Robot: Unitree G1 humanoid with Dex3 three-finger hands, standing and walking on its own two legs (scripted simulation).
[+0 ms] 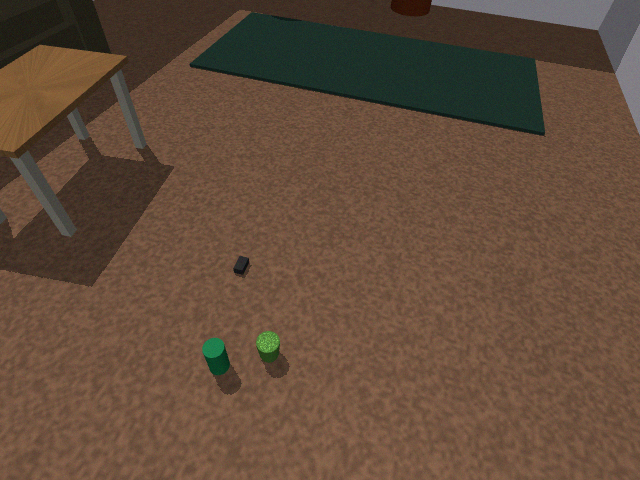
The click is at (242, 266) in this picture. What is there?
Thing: small brick
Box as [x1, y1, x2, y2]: [233, 256, 248, 274]
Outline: 239,256 233,269 234,272 242,274 248,263 248,258
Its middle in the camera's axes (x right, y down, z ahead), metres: -0.30 +0.11 +1.54
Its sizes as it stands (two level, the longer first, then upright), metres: 0.065 0.038 0.029
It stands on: the floor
